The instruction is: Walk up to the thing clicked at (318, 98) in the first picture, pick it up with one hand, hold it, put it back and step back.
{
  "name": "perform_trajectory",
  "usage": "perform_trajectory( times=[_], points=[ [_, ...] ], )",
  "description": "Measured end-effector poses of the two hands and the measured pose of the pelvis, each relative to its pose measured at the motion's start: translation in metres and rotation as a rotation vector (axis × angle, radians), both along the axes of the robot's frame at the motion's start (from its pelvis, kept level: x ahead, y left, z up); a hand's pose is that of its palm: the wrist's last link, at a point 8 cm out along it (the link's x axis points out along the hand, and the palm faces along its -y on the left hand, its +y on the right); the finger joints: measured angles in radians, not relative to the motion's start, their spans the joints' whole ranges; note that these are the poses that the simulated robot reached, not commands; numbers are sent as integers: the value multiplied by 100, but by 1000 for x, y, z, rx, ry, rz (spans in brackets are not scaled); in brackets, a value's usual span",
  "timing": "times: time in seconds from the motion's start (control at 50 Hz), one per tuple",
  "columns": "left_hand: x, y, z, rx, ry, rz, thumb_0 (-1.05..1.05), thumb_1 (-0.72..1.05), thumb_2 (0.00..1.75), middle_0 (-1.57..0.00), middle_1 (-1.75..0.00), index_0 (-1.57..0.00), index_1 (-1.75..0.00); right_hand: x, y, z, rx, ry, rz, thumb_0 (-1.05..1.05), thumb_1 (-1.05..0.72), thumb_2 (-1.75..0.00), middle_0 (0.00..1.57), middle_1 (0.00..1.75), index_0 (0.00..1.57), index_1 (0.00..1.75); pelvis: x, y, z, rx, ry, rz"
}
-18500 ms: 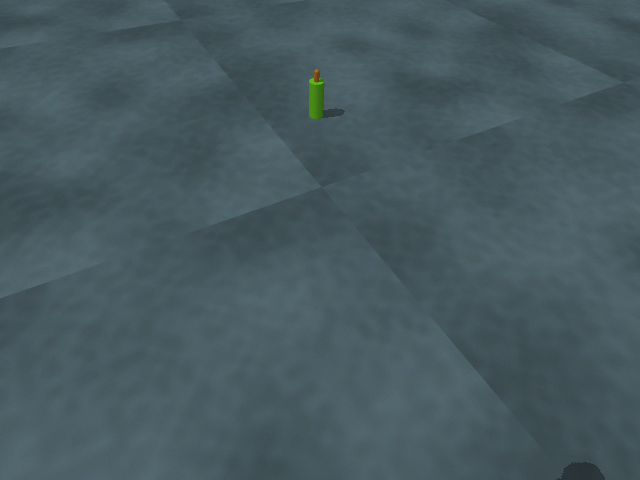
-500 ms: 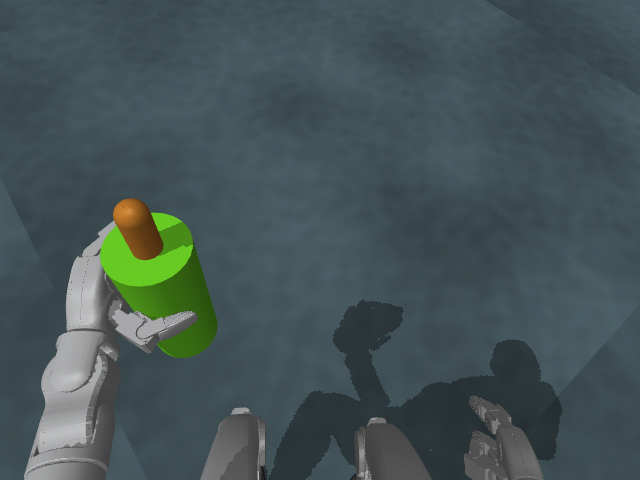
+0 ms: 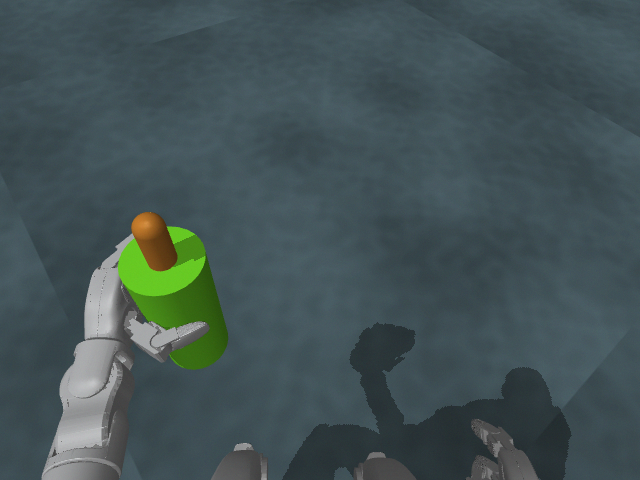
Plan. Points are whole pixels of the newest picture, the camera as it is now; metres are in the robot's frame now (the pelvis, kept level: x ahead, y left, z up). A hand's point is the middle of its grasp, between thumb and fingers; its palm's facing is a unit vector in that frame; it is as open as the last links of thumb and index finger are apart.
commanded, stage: lift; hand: left
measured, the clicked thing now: (177, 293) +0.34 +0.16 +0.04
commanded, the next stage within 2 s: hold in 0.52 s
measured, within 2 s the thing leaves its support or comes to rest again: neither
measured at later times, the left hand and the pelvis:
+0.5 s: hand (175, 267) +0.35 +0.16 +0.07, palm faces +0.01 -1.00 +0.03, open 11.6 cm; pelvis +0.02 +0.00 +0.02, yaw +0 degrees
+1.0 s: hand (177, 261) +0.35 +0.16 +0.09, palm faces +0.01 -1.00 +0.03, open 11.6 cm; pelvis +0.02 +0.00 +0.03, yaw +0 degrees
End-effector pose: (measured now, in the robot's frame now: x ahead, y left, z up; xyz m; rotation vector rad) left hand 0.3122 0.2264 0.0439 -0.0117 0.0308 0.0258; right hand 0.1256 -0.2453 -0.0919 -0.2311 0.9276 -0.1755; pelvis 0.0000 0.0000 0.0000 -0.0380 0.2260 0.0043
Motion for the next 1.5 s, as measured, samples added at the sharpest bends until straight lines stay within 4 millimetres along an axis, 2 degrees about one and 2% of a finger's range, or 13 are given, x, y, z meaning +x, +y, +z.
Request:
perform_trajectory(
  times=[0.44, 0.64, 1.16, 1.5],
  points=[
    [18, -8, 25, -21, -14, -11, 0, -58, 104, -65, -97, -66, -95, 16, -3, 18, 11, 17, 2, 1, -91, -89, 20, 30, 20, 30, 20, -3, 22, 10, -45, -2],
    [25, -11, 32, -25, -13, -20, 0, -58, 104, -65, -97, -66, -96, 17, -5, 22, 13, 26, -2, 1, -91, -89, 20, 30, 20, 30, 25, -3, 27, 11, -61, -3],
    [16, -17, 51, -24, -34, -14, 0, -57, 104, -64, -98, -65, -97, 19, -1, 33, 28, -4, 6, 1, -91, -90, 20, 30, 20, 30, 20, -3, 37, 15, -108, -1],
    [14, -18, 50, -28, -29, -3, 0, -57, 104, -64, -98, -65, -97, 12, -3, 33, 33, 1, 6, 1, -91, -90, 20, 30, 20, 30, 17, -4, 39, 18, -115, -3]
  ],
)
